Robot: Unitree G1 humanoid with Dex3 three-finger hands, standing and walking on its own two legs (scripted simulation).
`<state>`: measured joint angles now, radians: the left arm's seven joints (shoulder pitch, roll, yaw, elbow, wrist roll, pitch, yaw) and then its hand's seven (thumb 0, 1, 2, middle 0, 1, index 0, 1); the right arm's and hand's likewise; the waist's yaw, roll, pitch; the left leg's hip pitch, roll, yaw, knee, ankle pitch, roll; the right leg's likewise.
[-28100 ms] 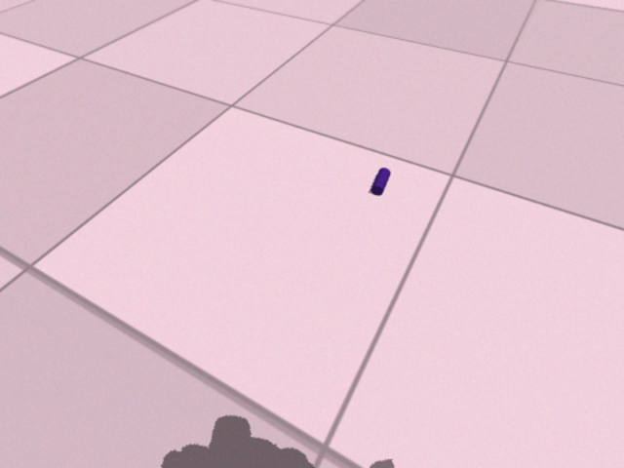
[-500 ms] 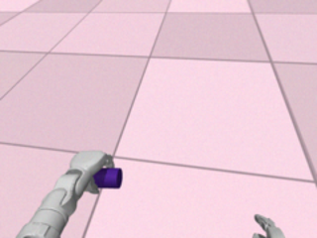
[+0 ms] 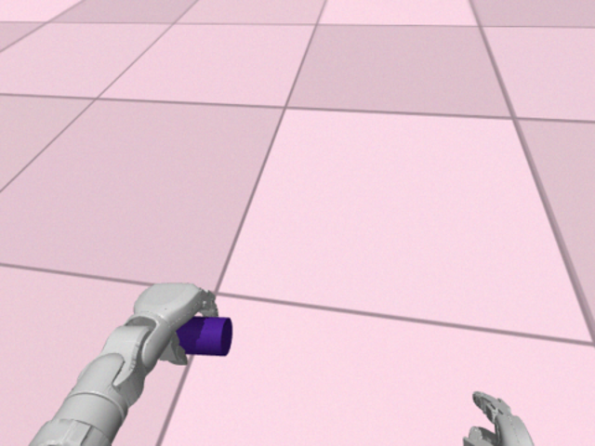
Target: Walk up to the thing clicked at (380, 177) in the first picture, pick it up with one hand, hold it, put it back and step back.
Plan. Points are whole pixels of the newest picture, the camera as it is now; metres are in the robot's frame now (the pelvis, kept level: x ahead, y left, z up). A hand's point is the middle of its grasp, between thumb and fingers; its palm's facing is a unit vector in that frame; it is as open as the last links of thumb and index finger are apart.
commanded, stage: hold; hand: left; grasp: from above
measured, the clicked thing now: (184, 334) +0.29 +0.22 -0.07
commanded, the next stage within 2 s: crouch in 0.30 s
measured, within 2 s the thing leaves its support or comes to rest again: neither
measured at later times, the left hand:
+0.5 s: hand (178, 327) +0.30 +0.22 -0.04, palm faces -0.46 -0.04 -0.88, open 8.7 cm
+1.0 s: hand (206, 346) +0.33 +0.23 -0.21, palm faces -0.42 +0.06 -0.90, open 8.7 cm
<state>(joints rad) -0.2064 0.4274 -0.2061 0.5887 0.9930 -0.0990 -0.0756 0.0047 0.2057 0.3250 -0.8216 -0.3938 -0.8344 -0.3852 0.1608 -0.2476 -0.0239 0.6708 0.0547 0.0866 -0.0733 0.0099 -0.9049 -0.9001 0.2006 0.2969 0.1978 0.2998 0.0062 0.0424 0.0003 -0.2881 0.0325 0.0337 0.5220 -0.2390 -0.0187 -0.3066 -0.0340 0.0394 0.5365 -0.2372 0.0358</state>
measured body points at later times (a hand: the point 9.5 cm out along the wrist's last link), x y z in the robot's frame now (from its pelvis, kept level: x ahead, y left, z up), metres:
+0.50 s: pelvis +0.01 +0.00 +0.00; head +0.02 -0.02 +0.45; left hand +0.32 +0.22 +0.01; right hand +0.15 -0.26 -0.11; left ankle +0.02 +0.13 -0.73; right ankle +0.03 -0.14 -0.73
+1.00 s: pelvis -0.02 +0.00 -0.10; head +0.09 +0.02 +0.34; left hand +0.35 +0.22 -0.16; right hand +0.06 -0.29 -0.22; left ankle +0.02 +0.13 -0.73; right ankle +0.03 -0.14 -0.73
